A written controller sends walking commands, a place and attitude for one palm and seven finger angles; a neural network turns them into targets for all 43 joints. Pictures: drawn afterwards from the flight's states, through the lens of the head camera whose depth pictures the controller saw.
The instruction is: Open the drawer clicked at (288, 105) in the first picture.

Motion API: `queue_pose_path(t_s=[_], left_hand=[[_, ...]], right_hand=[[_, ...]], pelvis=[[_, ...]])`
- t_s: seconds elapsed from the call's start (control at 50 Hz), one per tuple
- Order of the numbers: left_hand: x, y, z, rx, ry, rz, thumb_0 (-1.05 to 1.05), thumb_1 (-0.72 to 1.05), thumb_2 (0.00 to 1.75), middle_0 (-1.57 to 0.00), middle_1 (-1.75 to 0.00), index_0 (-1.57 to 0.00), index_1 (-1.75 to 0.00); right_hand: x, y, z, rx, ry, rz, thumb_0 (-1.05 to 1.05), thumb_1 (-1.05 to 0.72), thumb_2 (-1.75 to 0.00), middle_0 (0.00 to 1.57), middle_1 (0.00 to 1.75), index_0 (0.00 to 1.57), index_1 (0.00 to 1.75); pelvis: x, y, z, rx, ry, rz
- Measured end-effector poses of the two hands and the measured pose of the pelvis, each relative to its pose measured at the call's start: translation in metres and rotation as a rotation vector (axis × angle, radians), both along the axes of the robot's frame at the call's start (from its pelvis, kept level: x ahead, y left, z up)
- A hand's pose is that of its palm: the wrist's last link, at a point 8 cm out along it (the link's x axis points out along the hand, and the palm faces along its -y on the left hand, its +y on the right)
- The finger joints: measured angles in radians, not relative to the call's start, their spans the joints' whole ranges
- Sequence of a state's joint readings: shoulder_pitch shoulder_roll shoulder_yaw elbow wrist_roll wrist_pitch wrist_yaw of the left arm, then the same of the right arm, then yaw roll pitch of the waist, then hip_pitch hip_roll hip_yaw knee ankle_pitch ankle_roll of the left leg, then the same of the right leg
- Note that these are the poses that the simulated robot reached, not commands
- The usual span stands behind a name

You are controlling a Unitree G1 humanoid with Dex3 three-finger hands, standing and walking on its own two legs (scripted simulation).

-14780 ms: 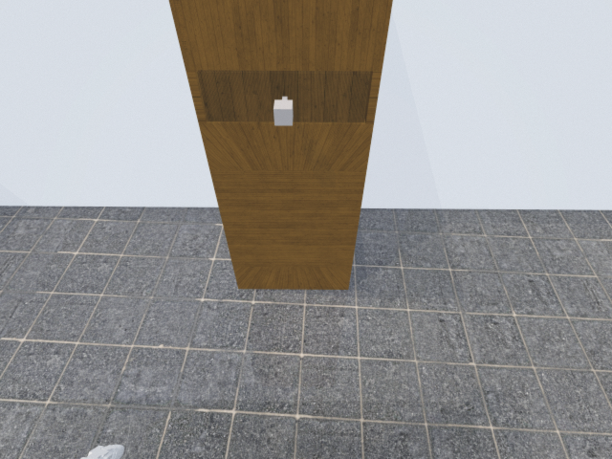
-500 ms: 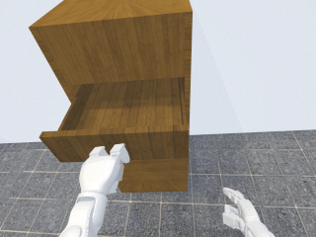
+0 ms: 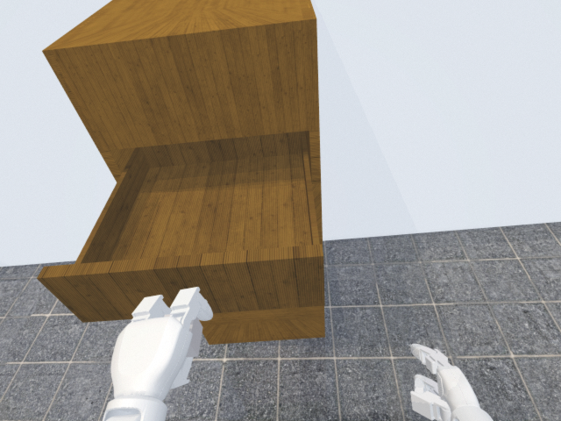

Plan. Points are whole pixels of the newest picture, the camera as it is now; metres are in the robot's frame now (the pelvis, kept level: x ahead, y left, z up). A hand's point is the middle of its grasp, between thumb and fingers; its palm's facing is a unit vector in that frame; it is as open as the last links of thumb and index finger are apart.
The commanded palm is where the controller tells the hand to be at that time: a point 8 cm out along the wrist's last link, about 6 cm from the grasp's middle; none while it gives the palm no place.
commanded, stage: pull the drawer open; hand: left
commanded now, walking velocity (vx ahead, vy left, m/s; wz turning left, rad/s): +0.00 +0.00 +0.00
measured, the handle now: (184, 320) +0.24 +0.16 +0.06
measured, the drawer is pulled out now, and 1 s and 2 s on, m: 0.30 0.30 0.30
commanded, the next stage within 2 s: open the thumb to release the handle in 0.16 s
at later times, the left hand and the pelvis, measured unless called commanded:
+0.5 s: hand (175, 356) +0.20 +0.16 +0.05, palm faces +0.07 -0.17 -0.98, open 8.0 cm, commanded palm +0.17 +0.17 +0.11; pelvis -0.01 +0.00 +0.01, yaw +2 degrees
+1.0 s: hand (176, 352) +0.20 +0.16 +0.05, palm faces +0.08 -0.19 -0.98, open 13.7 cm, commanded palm +0.17 +0.17 +0.10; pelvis -0.02 +0.01 +0.01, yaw +2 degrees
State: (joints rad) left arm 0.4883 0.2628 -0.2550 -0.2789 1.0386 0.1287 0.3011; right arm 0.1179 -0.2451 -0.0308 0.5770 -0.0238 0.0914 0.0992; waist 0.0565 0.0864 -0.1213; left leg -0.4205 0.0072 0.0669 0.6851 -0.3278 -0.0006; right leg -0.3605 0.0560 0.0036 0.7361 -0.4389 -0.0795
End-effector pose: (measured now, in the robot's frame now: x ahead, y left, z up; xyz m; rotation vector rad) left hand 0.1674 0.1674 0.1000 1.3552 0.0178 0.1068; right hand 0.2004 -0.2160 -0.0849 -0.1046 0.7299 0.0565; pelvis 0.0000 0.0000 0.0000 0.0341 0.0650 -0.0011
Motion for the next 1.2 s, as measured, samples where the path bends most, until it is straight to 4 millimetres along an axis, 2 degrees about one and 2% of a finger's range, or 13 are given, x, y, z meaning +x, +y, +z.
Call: queue_pose_path(t_s=[0.24, 0.46, 0.58, 0.74, 0.84, 0.98, 1.2], left_hand=[[0.000, 0.000, 0.000, 0.018, 0.007, 0.003, 0.12, 0.44, 0.67, -0.42, -1.35, -0.37, -1.33], [0.002, 0.002, 0.000, 0.040, -0.001, 0.019, 0.07, 0.39, 0.68, -0.41, -1.33, -0.38, -1.31], [0.009, 0.004, 0.002, 0.033, 0.007, 0.022, 0.03, 0.22, 0.61, -0.38, -1.29, -0.39, -1.30], [0.012, 0.006, 0.003, 0.021, 0.014, 0.015, 0.01, -0.19, 0.43, -0.35, -1.24, -0.36, -1.24], [0.009, 0.006, 0.001, 0.017, 0.011, 0.009, 0.00, -0.37, 0.35, -0.33, -1.22, -0.34, -1.22], [0.009, 0.005, 0.000, 0.014, -0.009, 0.015, 0.00, -0.46, 0.31, -0.32, -1.21, -0.32, -1.20], [0.015, 0.005, 0.002, 0.032, -0.023, 0.025, 0.00, -0.49, 0.30, -0.35, -1.24, -0.33, -1.22]], right_hand=[[0.011, 0.021, 0.002, 0.027, -0.020, 0.039, 0.01, -0.91, -0.90, 0.20, 0.30, 0.20, 0.30], [0.013, 0.027, 0.001, -0.012, 0.012, 0.059, 0.01, -0.91, -0.90, 0.20, 0.30, 0.20, 0.30], [0.009, 0.027, 0.006, -0.016, 0.002, 0.051, 0.01, -0.91, -0.90, 0.20, 0.30, 0.20, 0.30], [0.001, 0.022, 0.008, -0.024, 0.004, 0.031, 0.01, -0.91, -0.90, 0.20, 0.30, 0.20, 0.30], [-0.004, 0.020, 0.006, -0.031, 0.018, 0.026, 0.01, -0.91, -0.90, 0.20, 0.30, 0.20, 0.30], [-0.007, 0.026, 0.002, -0.028, 0.037, 0.038, 0.01, -0.91, -0.90, 0.20, 0.30, 0.20, 0.30], [-0.004, 0.045, -0.001, -0.003, 0.044, 0.065, 0.01, -0.91, -0.90, 0.20, 0.30, 0.20, 0.30]], pelvis=[[-0.001, -0.001, 0.002, 0.002, -0.017, 0.009], [-0.009, -0.003, 0.006, -0.004, -0.040, 0.033], [-0.013, -0.003, 0.008, -0.005, -0.051, 0.033], [-0.016, 0.000, 0.009, -0.009, -0.054, 0.026], [-0.016, 0.003, 0.009, -0.011, -0.051, 0.024], [-0.017, 0.007, 0.007, -0.014, -0.046, 0.030], [-0.021, 0.011, 0.006, -0.015, -0.052, 0.043]])
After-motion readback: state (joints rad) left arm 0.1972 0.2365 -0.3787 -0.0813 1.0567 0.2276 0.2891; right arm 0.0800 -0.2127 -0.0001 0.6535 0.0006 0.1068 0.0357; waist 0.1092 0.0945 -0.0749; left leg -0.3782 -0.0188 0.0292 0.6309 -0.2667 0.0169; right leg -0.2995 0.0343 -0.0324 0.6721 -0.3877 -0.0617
